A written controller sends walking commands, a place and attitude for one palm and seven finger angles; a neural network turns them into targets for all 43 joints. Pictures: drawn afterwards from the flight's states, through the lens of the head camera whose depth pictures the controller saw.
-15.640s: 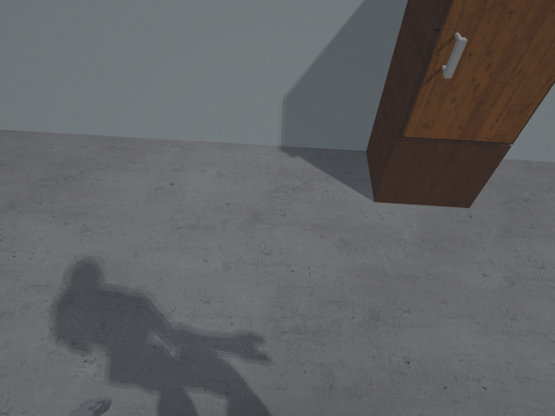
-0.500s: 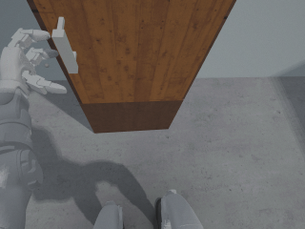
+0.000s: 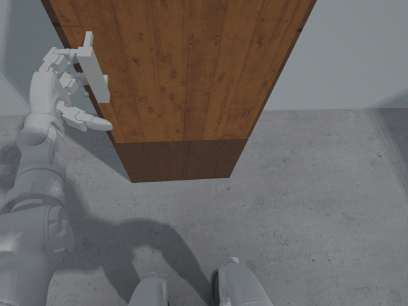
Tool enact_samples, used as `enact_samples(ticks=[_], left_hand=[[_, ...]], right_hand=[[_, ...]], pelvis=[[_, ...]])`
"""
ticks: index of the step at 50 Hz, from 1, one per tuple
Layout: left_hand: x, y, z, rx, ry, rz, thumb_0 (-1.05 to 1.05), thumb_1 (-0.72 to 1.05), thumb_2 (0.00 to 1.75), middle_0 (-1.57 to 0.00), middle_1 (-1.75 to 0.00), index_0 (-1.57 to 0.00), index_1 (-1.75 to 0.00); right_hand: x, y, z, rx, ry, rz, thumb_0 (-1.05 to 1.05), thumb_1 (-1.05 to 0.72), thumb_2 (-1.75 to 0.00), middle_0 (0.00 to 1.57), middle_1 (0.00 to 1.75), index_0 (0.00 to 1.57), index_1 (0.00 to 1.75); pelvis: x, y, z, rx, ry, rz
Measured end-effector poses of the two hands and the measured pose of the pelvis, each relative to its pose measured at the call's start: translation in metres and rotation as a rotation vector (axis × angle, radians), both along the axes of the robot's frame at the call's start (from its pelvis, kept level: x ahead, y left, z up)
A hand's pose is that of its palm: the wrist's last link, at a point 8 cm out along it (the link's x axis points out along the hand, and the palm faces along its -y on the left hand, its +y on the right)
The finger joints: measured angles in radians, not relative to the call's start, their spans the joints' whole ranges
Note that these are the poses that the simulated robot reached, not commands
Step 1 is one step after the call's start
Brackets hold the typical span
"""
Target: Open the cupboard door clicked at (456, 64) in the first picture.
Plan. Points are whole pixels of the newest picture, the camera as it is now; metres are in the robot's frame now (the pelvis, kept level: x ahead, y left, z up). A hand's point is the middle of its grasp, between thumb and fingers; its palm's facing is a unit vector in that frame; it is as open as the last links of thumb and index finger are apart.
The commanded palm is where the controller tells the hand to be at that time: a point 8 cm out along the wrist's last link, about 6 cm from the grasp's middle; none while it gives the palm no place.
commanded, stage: slide the fingers in behind the handle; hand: left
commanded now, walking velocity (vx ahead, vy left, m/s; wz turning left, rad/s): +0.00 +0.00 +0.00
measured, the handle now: (96, 69) +0.55 +0.18 +0.08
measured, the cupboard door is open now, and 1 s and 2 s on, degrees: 0 0 5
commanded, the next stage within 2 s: close the thumb around the handle in 0.80 s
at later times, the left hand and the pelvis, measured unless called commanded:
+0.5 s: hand (107, 93) +0.50 +0.16 +0.07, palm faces +0.01 -1.00 -0.03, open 14.0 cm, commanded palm +0.48 +0.21 +0.07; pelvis +0.00 -0.01 +0.00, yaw +0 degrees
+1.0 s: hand (109, 91) +0.51 +0.15 +0.07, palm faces +0.01 -1.00 -0.02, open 13.8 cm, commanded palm +0.48 +0.20 +0.07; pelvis +0.00 -0.01 +0.00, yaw +0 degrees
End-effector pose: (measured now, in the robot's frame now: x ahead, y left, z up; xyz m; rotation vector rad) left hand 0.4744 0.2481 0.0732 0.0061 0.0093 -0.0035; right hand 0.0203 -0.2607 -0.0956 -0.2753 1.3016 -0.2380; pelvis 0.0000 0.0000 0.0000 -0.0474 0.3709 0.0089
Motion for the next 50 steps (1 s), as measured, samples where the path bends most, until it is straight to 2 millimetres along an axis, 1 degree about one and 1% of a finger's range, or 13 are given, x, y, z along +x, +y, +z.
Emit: enact_samples(ticks=[10, 19, 27, 38, 47, 50], left_hand=[[0.001, -0.017, -0.002, 0.005, 0.003, 0.0, -0.01, -0.5, 0.3, -0.3, -1.2, -0.3, -1.2], [0.002, -0.036, 0.0, 0.006, -0.001, -0.001, -0.01, -0.5, 0.3, -0.3, -1.2, -0.3, -1.2], [0.004, -0.037, -0.003, 0.024, 0.01, 0.014, -0.01, -0.5, 0.3, -0.3, -1.2, -0.29, -1.2], [0.009, -0.031, -0.003, 0.014, 0.011, 0.01, -0.01, -0.5, 0.3, -0.3, -1.2, -0.3, -1.2], [0.01, -0.039, -0.003, 0.012, 0.002, 0.007, -0.01, -0.5, 0.31, -0.3, -1.2, -0.29, -1.2], [0.011, -0.039, -0.003, 0.013, 0.007, 0.016, -0.01, -0.47, 0.32, -0.3, -1.2, -0.29, -1.2]], right_hand=[[0.0, -0.002, -0.002, 0.006, -0.009, -0.001, 0.01, -0.9, -0.9, 0.2, 0.3, 0.2, 0.3], [-0.004, -0.002, -0.006, 0.029, -0.001, -0.004, 0.01, -0.9, -0.9, 0.2, 0.3, 0.2, 0.3], [-0.007, -0.004, -0.007, 0.029, -0.004, -0.009, 0.01, -0.9, -0.9, 0.2, 0.3, 0.2, 0.3], [-0.011, -0.01, -0.005, 0.008, 0.018, -0.009, 0.01, -0.9, -0.9, 0.2, 0.3, 0.2, 0.3], [-0.009, -0.007, -0.006, 0.016, 0.023, -0.009, 0.01, -0.9, -0.9, 0.2, 0.3, 0.2, 0.3], [-0.007, -0.005, -0.006, 0.024, 0.021, -0.007, 0.01, -0.9, -0.9, 0.2, 0.3, 0.2, 0.3]], pelvis=[[-0.002, -0.002, -0.001, 0.006, -0.002, 0.0], [-0.002, -0.005, -0.001, 0.012, -0.004, -0.001], [-0.003, -0.008, -0.002, 0.017, 0.0, -0.002], [-0.003, -0.008, -0.002, 0.015, 0.013, -0.002], [0.001, -0.006, -0.002, 0.013, 0.013, -0.001], [0.002, -0.006, -0.001, 0.014, 0.011, -0.001]])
